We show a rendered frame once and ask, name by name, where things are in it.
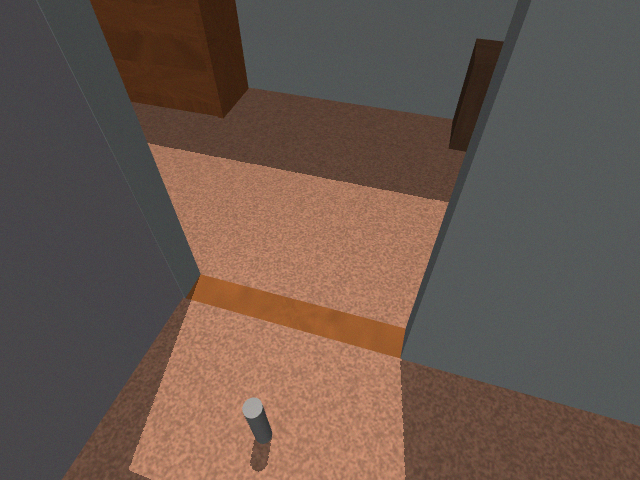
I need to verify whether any bookshelf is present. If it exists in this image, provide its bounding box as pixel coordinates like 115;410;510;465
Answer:
90;0;249;118

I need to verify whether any can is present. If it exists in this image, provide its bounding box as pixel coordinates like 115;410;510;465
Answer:
242;397;272;444

